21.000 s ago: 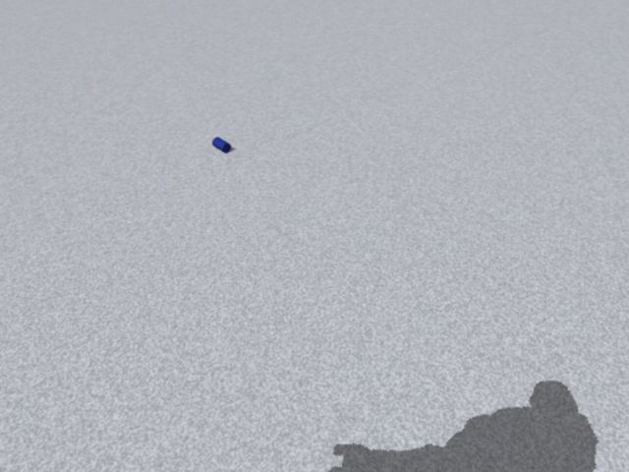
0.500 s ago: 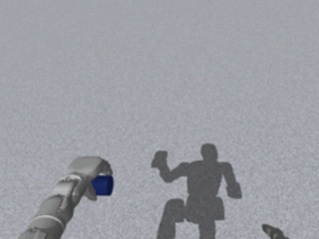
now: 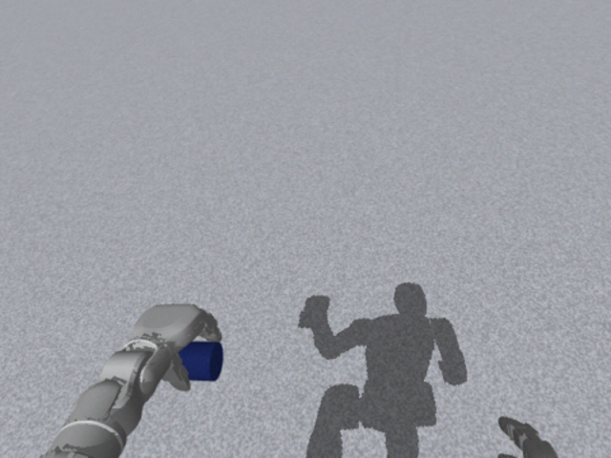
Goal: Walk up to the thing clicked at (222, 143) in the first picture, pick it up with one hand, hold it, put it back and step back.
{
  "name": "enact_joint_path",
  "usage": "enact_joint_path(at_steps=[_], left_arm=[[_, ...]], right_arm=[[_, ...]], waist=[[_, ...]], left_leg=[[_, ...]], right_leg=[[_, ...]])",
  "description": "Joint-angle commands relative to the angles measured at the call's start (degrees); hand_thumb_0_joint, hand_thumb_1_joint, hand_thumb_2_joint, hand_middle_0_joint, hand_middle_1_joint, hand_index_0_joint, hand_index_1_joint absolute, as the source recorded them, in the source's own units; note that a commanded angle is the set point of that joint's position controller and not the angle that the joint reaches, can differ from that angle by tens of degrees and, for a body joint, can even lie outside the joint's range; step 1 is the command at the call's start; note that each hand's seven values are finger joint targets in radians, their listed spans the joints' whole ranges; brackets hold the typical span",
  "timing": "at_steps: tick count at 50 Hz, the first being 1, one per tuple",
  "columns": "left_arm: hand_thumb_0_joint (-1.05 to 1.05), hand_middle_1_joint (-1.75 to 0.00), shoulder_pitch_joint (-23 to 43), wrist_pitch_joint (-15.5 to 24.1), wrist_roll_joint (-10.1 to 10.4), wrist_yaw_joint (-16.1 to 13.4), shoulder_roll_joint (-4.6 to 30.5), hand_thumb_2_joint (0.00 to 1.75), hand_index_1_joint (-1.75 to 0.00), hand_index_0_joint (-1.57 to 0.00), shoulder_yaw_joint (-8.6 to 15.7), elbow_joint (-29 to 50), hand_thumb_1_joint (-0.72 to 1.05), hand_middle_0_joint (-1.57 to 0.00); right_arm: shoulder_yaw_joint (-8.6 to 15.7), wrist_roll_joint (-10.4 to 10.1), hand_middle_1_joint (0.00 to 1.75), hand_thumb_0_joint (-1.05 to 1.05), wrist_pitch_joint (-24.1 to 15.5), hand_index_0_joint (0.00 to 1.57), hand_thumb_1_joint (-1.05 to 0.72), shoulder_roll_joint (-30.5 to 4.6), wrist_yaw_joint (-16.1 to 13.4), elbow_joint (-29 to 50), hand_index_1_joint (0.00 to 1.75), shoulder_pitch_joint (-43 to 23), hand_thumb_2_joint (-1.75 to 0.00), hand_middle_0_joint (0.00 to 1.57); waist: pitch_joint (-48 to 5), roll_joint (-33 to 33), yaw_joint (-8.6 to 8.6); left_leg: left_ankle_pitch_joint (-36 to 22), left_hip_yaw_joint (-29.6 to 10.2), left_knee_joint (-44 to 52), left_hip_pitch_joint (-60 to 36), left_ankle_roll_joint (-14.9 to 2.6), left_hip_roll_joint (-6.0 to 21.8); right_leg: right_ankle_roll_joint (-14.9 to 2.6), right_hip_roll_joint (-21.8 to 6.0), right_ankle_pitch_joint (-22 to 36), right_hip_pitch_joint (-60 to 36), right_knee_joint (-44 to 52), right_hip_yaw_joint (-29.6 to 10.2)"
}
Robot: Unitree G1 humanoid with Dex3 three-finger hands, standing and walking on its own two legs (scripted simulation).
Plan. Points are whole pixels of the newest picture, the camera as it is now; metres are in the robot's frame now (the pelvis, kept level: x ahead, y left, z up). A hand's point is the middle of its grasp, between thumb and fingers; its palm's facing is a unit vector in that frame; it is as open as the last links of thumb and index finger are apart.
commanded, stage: hold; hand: left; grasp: from above
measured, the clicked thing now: (187, 360) +0.30 +0.22 -0.07
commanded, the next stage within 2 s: crouch in 0.78 s
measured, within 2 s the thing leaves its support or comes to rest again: neither
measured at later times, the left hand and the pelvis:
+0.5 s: hand (178, 355) +0.28 +0.22 -0.03, palm faces -0.48 -0.02 -0.88, open 8.1 cm; pelvis +0.00 +0.00 +0.01, yaw +0 degrees
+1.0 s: hand (176, 349) +0.30 +0.23 -0.03, palm faces -0.48 -0.03 -0.88, open 8.1 cm; pelvis +0.02 +0.00 +0.01, yaw +0 degrees
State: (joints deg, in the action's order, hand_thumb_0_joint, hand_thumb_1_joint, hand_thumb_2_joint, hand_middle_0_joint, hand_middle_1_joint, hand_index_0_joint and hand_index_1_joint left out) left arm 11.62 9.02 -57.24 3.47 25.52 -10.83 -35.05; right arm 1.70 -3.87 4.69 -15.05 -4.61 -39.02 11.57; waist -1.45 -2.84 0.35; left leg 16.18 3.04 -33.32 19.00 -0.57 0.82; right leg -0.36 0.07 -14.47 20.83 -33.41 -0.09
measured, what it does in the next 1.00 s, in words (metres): stands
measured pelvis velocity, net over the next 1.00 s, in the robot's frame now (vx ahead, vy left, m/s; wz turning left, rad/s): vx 0.02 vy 0.00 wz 0.00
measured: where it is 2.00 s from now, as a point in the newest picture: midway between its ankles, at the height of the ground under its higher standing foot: outside the picture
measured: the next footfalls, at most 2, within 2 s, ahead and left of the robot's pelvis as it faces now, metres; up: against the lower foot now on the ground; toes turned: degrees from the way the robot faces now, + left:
none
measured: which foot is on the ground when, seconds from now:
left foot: down 0.00-1.00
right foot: down 0.00-1.00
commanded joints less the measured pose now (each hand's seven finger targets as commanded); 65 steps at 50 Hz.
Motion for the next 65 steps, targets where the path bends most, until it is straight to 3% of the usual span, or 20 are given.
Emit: enact_joint_path(at_steps=[1,13,15,17,19,21,24,27,29,35,36,39,43,44,45,48,52,55,60,65], left_arm=[[0.00,-0.23,19.89,-0.16,1.48,-2.87,13.40,0.30,-0.19,-1.31,7.38,12.32,0.98,-1.27],[0.00,-0.22,17.53,-0.37,1.83,-1.77,13.62,0.30,-0.20,-1.27,7.81,13.54,0.92,-1.24],[0.00,-0.23,19.68,-0.35,2.10,-1.69,12.76,0.30,-0.20,-1.26,6.57,14.88,0.91,-1.23],[0.00,-0.23,17.60,-0.44,1.85,-1.69,13.67,0.30,-0.20,-1.25,7.90,14.01,0.90,-1.22],[0.00,-0.26,19.40,-0.36,2.11,-1.62,11.92,0.32,-0.23,-1.25,5.98,15.52,0.91,-1.22],[0.00,-0.26,18.46,-0.49,1.75,-1.94,13.74,0.30,-0.22,-1.25,7.89,14.38,0.90,-1.21],[0.00,-0.27,17.48,-0.53,1.56,-1.88,12.29,0.34,-0.24,-1.26,6.60,13.54,0.91,-1.23],[0.00,-0.26,19.04,-0.42,1.32,-2.17,14.48,0.33,-0.23,-1.25,8.25,14.29,0.89,-1.22],[0.00,-0.25,19.11,-0.39,0.92,-2.21,13.08,0.34,-0.23,-1.24,6.97,13.31,0.87,-1.21],[0.00,-0.29,18.32,0.08,1.27,-2.66,13.53,0.37,-0.26,-1.25,7.75,13.29,0.90,-1.22],[0.00,-0.29,19.38,0.10,1.34,-2.57,12.59,0.37,-0.26,-1.25,6.58,13.66,0.90,-1.22],[0.00,-0.29,18.87,0.08,1.10,-2.88,14.03,0.37,-0.26,-1.25,8.05,13.37,0.89,-1.22],[0.00,-0.31,17.87,-0.04,1.26,-2.93,12.58,0.39,-0.28,-1.25,6.87,11.78,0.91,-1.22],[0.00,-0.37,17.91,0.07,1.42,-3.08,13.14,0.33,-0.28,-1.26,7.68,12.70,0.95,-1.17],[0.00,-0.32,17.57,-0.04,0.89,-3.08,13.38,0.27,-0.23,-1.18,7.74,12.16,0.87,-1.09],[0.00,-0.29,16.13,0.10,0.76,-3.27,12.19,0.31,-0.25,-1.21,6.86,10.92,0.86,-1.16],[0.00,-0.26,15.35,1.27,-0.09,-5.45,11.23,0.30,-0.22,-1.23,6.76,7.11,0.89,-1.19],[0.00,-0.29,17.41,3.05,-1.92,-8.41,11.26,0.32,-0.25,-1.25,7.20,3.41,0.93,-1.20],[0.00,-0.32,24.52,4.59,-6.39,-14.58,11.28,0.36,-0.28,-1.25,7.14,-1.80,0.94,-1.21],[0.00,-0.30,32.26,4.17,-9.99,-21.20,8.56,0.32,-0.26,-1.24,5.02,-10.63,0.92,-1.20]], right_arm=[[2.11,0.23,0.30,0.00,-2.31,0.20,-0.90,-7.25,-0.59,7.50,0.30,-4.85,-0.90,0.20],[1.77,-0.08,0.30,0.00,-2.21,0.20,-0.90,-6.79,-0.86,8.30,0.30,-6.56,-0.90,0.20],[1.56,0.00,0.30,0.00,-2.17,0.20,-0.90,-6.73,-0.90,8.32,0.30,-6.70,-0.90,0.20],[1.67,0.01,0.30,0.00,-2.08,0.20,-0.90,-6.76,-0.88,8.15,0.30,-6.54,-0.90,0.20],[1.63,0.06,0.30,0.00,-1.95,0.20,-0.90,-6.64,-0.83,8.15,0.30,-6.54,-0.90,0.20],[1.66,0.06,0.30,0.00,-1.85,0.20,-0.90,-6.92,-0.84,8.10,0.30,-6.37,-0.90,0.20],[1.55,0.01,0.30,0.00,-1.61,0.20,-0.90,-6.39,-0.79,8.07,0.30,-6.59,-0.90,0.20],[1.77,-0.04,0.30,0.00,-1.19,0.20,-0.90,-6.68,-0.91,7.76,0.30,-6.01,-0.90,0.20],[1.80,-0.07,0.30,0.00,-1.01,0.20,-0.90,-6.60,-0.88,7.63,0.30,-5.47,-0.90,0.20],[2.05,0.04,0.30,0.00,-0.56,0.20,-0.90,-6.91,-0.62,7.95,0.30,-5.74,-0.90,0.20],[1.93,0.08,0.30,0.00,-0.57,0.20,-0.90,-6.68,-0.59,8.05,0.30,-5.90,-0.90,0.20],[2.15,0.00,0.30,0.00,-0.42,0.20,-0.90,-6.88,-0.60,7.91,0.30,-5.24,-0.90,0.20],[2.23,-0.06,0.30,0.00,-0.15,0.20,-0.90,-6.82,-0.54,7.74,0.30,-5.06,-0.90,0.20],[2.38,-0.01,0.30,0.00,-0.11,0.20,-0.90,-7.07,-0.47,8.00,0.30,-5.00,-0.91,0.20],[2.41,-0.01,0.30,0.00,-0.03,0.20,-0.87,-6.97,-0.48,8.01,0.30,-4.87,-0.89,0.20],[2.52,-0.06,0.30,0.00,0.27,0.20,-0.89,-6.98,-0.41,7.86,0.30,-4.40,-0.90,0.20],[2.54,0.20,0.30,0.00,0.82,0.20,-0.89,-7.06,-0.05,7.53,0.30,-4.00,-0.90,0.20],[2.60,0.89,0.30,0.00,1.19,0.20,-0.89,-6.99,0.43,7.04,0.30,-3.65,-0.90,0.20],[3.84,2.40,0.30,0.00,1.46,0.20,-0.89,-8.02,1.77,5.04,0.30,-0.17,-0.90,0.20],[5.21,3.50,0.30,0.00,0.98,0.20,-0.89,-8.95,2.97,3.77,0.30,3.76,-0.90,0.20]], waist=[[-12.80,0.81,0.00],[-11.93,1.09,-0.66],[-11.15,1.33,0.08],[-11.63,0.80,-0.54],[-12.08,0.67,0.03],[-11.55,1.03,-0.45],[-12.28,2.05,-0.31],[-13.97,0.33,-0.40],[-13.38,1.27,0.06],[-13.09,0.37,-0.29],[-12.84,0.09,-0.12],[-13.99,-0.16,-0.46],[-13.13,1.03,-0.09],[-13.60,0.53,-0.49],[-13.81,0.90,-0.29],[-13.48,1.86,0.13],[-10.64,3.06,0.40],[-10.47,3.16,1.11],[-17.33,1.67,2.87],[-21.84,1.75,4.71]], left_leg=[[-7.64,-1.94,5.95,-6.37,-0.73,-1.73],[-8.38,-1.68,7.64,-7.90,-0.83,-2.01],[-7.21,-1.80,8.09,-8.04,-0.83,-1.93],[-8.11,-1.77,8.24,-8.64,-0.74,-1.91],[-9.38,-1.99,8.24,-9.38,-0.62,-1.74],[-9.15,-1.99,8.43,-9.02,-0.66,-1.83],[-10.81,-1.79,7.80,-9.10,-0.95,-2.12],[-14.06,-1.61,7.51,-10.08,-0.81,-2.10],[-14.45,-1.80,7.45,-10.32,-0.76,-1.82],[-12.71,-2.00,7.98,-10.06,-0.58,-1.86],[-12.74,-2.12,7.99,-9.96,-0.54,-1.80],[-14.14,-1.84,7.64,-10.22,-0.52,-1.93],[-14.08,-1.94,7.46,-9.72,-0.65,-1.90],[-14.46,-2.08,7.56,-10.17,-0.47,-1.82],[-15.34,-1.87,7.22,-10.14,-0.62,-1.96],[-16.46,-1.82,6.62,-9.72,-0.72,-1.97],[-14.59,-2.22,5.65,-6.88,-0.43,-1.87],[-12.03,-2.36,2.05,-2.90,-0.33,-2.06],[-11.06,-2.38,-9.68,5.23,0.02,-2.27],[-7.54,-2.71,-20.78,16.74,-0.57,-1.97]], right_leg=[[-0.64,1.60,5.06,-4.16,6.56,-0.83],[-0.61,1.36,5.65,-6.35,8.31,-0.91],[-0.62,1.37,4.59,-5.94,8.82,-0.93],[-0.74,1.41,5.28,-6.38,8.84,-0.89],[-0.76,1.55,6.58,-6.20,8.50,-0.76],[-0.76,1.44,6.39,-6.67,8.82,-0.77],[-0.44,1.15,8.16,-7.32,8.77,-0.91],[-0.58,1.16,11.55,-7.97,8.08,-1.06],[-0.71,1.44,11.65,-7.53,8.01,-0.67],[-0.86,1.40,9.50,-7.55,8.52,-0.56],[-0.87,1.41,9.54,-7.13,8.54,-0.53],[-0.84,1.30,11.08,-7.82,8.23,-0.71],[-0.71,1.32,11.22,-7.41,8.38,-0.56],[-0.83,1.36,11.27,-7.87,8.18,-0.45],[-0.80,1.28,12.27,-7.91,8.10,-0.50],[-0.68,1.23,13.62,-7.68,7.71,-0.52],[-0.81,1.17,11.56,-4.99,6.56,-0.23],[-0.76,0.94,9.20,-0.33,3.69,-0.13],[-0.76,0.84,9.06,9.75,-6.43,-0.26],[-1.11,1.20,5.69,22.13,-16.45,-0.06]])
